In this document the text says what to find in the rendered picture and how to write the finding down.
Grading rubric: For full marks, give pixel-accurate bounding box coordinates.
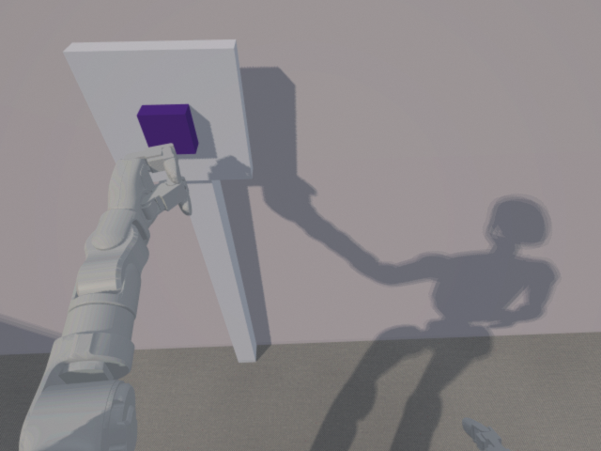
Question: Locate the right robot hand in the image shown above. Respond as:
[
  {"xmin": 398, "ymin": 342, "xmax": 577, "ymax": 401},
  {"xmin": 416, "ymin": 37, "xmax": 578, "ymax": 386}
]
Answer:
[{"xmin": 462, "ymin": 417, "xmax": 511, "ymax": 451}]

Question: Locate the left robot hand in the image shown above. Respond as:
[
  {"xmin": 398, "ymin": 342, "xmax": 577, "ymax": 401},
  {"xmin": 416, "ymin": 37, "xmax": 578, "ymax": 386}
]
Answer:
[{"xmin": 108, "ymin": 143, "xmax": 192, "ymax": 228}]

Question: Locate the panel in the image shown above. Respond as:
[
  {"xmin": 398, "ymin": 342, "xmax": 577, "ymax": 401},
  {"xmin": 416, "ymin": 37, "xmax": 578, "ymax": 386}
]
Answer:
[{"xmin": 63, "ymin": 39, "xmax": 256, "ymax": 363}]

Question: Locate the left robot upper arm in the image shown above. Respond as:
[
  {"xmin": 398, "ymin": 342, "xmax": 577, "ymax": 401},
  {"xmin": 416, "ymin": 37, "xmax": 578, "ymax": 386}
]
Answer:
[{"xmin": 23, "ymin": 380, "xmax": 137, "ymax": 451}]

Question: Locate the left robot forearm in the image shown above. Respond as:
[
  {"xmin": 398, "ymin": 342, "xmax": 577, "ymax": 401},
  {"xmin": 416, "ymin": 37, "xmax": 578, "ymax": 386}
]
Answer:
[{"xmin": 19, "ymin": 209, "xmax": 150, "ymax": 451}]

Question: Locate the button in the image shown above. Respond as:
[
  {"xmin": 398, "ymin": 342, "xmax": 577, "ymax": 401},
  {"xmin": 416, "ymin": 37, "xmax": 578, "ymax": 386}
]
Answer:
[{"xmin": 137, "ymin": 104, "xmax": 199, "ymax": 154}]

